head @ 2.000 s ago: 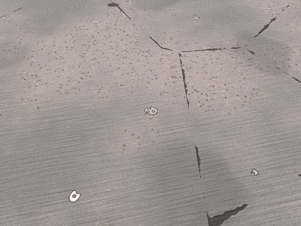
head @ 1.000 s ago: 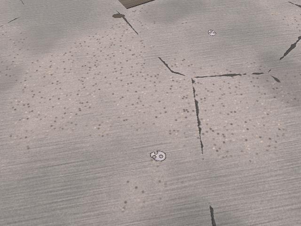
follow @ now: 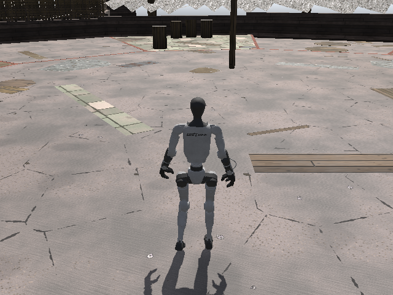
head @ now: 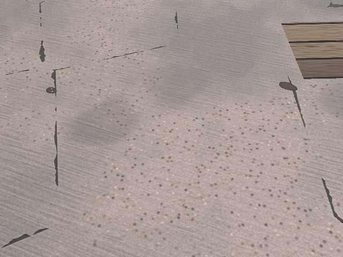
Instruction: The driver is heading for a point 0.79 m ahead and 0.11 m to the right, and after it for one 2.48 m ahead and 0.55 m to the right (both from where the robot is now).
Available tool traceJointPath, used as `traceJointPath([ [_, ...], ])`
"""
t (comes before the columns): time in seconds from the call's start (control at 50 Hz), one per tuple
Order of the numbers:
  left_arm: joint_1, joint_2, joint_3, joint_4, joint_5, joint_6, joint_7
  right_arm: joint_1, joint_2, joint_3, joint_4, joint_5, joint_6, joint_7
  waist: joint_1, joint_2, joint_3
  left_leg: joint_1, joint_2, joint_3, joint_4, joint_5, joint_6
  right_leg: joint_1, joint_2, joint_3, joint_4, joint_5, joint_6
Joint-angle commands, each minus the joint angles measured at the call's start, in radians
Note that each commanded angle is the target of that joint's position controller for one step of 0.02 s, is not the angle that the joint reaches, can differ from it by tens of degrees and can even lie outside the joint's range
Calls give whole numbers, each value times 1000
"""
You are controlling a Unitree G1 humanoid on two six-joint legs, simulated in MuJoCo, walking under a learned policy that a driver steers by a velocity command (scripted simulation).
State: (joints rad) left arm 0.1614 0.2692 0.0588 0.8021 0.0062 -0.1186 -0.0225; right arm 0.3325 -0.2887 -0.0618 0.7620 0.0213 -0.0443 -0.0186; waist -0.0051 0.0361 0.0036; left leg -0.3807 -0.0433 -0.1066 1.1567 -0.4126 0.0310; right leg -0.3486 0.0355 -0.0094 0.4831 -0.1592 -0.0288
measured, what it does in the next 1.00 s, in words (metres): walks ahead: left foot, then right foot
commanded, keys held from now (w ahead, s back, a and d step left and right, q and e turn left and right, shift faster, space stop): w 0.42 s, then w+e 0.58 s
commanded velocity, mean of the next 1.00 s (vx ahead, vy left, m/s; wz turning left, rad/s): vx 0.50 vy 0.00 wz -0.14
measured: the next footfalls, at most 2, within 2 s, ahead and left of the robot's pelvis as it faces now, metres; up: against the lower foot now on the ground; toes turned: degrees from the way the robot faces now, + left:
left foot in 0.40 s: +0.36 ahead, +0.16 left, +0.00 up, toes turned +4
right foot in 0.94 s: +0.64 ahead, -0.10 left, +0.00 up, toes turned -14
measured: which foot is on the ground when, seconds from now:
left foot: up 0.00-0.38, down 0.40-0.92, up 0.94-1.00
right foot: down 0.00-0.40, up 0.42-0.92, down 0.94-1.00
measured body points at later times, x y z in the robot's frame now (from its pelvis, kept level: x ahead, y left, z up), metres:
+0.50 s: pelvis +0.26 +0.06 +0.00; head +0.29 +0.07 +0.45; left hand +0.27 +0.34 -0.14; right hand +0.46 -0.19 -0.08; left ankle +0.32 +0.15 -0.73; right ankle +0.14 -0.09 -0.65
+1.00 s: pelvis +0.53 +0.00 -0.02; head +0.57 -0.02 +0.43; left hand +0.77 +0.21 -0.11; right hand +0.51 -0.29 -0.15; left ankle +0.36 +0.16 -0.65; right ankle +0.60 -0.10 -0.73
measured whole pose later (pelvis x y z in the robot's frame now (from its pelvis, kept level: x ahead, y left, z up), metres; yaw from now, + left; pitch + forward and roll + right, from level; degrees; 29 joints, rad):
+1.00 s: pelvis +0.53 +0.00 -0.02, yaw -14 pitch +2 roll +1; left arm 0.10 0.29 0.07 0.71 -0.02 -0.05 -0.05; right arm 0.30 -0.28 -0.06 0.84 0.01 -0.07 -0.01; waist -0.03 -0.01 0.06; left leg -0.18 0.04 0.07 1.05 -0.51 -0.03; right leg -0.50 0.05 -0.04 0.64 -0.18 -0.09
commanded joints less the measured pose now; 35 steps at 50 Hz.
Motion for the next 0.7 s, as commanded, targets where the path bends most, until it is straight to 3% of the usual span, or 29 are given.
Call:
traceJointPath([
  [0.02, 70, 93, 18, -17, 10, -2, 2, -48, -89, -25, -100, -7, -22, 6, 28, -138, -6, -286, 119, -28, -17, 81, 3, 251, -273, 351, -267, -11, -169],
  [0.1, 107, 141, 29, 14, -13, -6, 6, -109, -39, -6, -130, -16, -21, 14, 27, -121, 0, -304, 147, 30, -206, 158, -18, 240, -275, 246, -326, 149, -203],
  [0.16, 130, 163, 32, 30, -20, 5, 12, -197, -19, 6, -152, -14, -29, 23, 53, -109, 10, -274, 145, 61, -384, 318, -24, 239, -247, 158, -345, 193, -181],
  [0.22, 181, 171, 29, 54, -27, 16, 13, -288, -16, 10, -173, -5, -35, 34, 86, -111, 28, -219, 118, 94, -518, 421, -27, 247, -231, 104, -335, 208, -160],
  [0.3, 238, 185, 28, 89, -33, 37, 14, -375, -32, 7, -211, 3, -41, 50, 97, -121, 55, -211, 95, 104, -607, 374, 0, 341, -282, 117, -292, 240, -145],
  [0.34, 230, 203, 33, 95, -35, 49, 18, -344, -58, -4, -210, 1, -45, 55, 58, -134, 36, -131, 72, 119, -651, 321, 29, 377, -295, 110, -228, 373, -126],
  [0.36, 211, 210, 34, 94, -39, 54, 21, -263, -81, -18, -188, -5, -45, 53, 3, -131, -11, -1, 46, 144, -690, 334, 51, 368, -274, 77, -134, 524, -108],
  [0.38, 210, 194, 27, 89, -35, 55, 23, -121, -125, -42, -142, -11, -42, 45, -61, -112, -104, 215, 38, 149, -699, 356, 81, 310, -227, 37, 32, 598, -82],
  [0.4, 193, 149, 6, 56, -10, 49, 26, 68, -198, -65, -108, -24, -36, 32, -136, -11, -249, 518, 219, -49, -657, 399, 148, 102, -175, -5, 331, 354, -43],
  [0.42, 304, 27, -32, 37, -6, 27, 19, 106, -273, -75, -91, -26, -30, 33, -73, 259, -363, 801, 442, -503, -759, 237, 306, -279, -4, -5, 665, -337, 13],
  [0.44, 258, 131, -7, 55, -32, 11, 12, 113, -171, -52, -91, -19, -27, 34, -111, 159, -341, 765, 440, -569, -825, 103, 295, -394, -45, 116, 789, -422, 3],
  [0.46, 174, 173, 7, 27, -55, 5, 8, 45, -137, -37, -95, -17, -32, 33, -100, 113, -188, 635, 406, -413, -847, 142, 250, -444, -88, 109, 801, -336, -8],
  [0.48, 131, 160, 7, 23, -53, 7, 12, -19, -111, -29, -99, -21, -35, 34, -70, 49, -119, 504, 360, -294, -875, 219, 221, -410, -129, 91, 759, -249, -5],
  [0.5, 114, 148, 10, 23, -38, 15, 14, -67, -83, -21, -98, -25, -40, 38, -42, 36, -60, 396, 325, -212, -913, 278, 204, -376, -152, 90, 705, -194, 4],
  [0.54, 154, 109, 10, 35, -36, 44, 16, -107, -65, -20, -85, -33, -57, 42, 9, 59, -33, 270, 296, -112, -984, 334, 189, -275, -176, 104, 663, -128, 17],
  [0.58, 147, 77, 7, 27, -35, 64, 19, -110, -81, -28, -62, -34, -73, 40, 27, 44, -8, 224, 301, -37, -1024, 399, 197, -287, -175, 114, 630, -78, 32],
  [0.64, 80, 77, 11, 2, -30, 71, 18, -88, -93, -34, -30, -41, -78, 27, 15, 19, 24, 245, 291, 65, -1045, 459, 183, -354, -164, 142, 513, 68, 44],
  [0.7, -3, 62, 5, -24, -25, 63, 0, -83, -110, -37, -13, -35, -75, 17, -10, 12, 46, 254, 262, 172, -1054, 480, 146, -323, -147, 94, 329, 231, 35],
])
Velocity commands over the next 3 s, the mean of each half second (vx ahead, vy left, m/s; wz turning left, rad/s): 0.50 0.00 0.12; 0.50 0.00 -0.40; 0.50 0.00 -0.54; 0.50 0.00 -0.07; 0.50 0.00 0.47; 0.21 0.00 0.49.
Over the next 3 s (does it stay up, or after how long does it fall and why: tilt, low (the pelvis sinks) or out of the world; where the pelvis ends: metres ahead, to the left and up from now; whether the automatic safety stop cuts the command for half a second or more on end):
stays up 1.44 -0.37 0.00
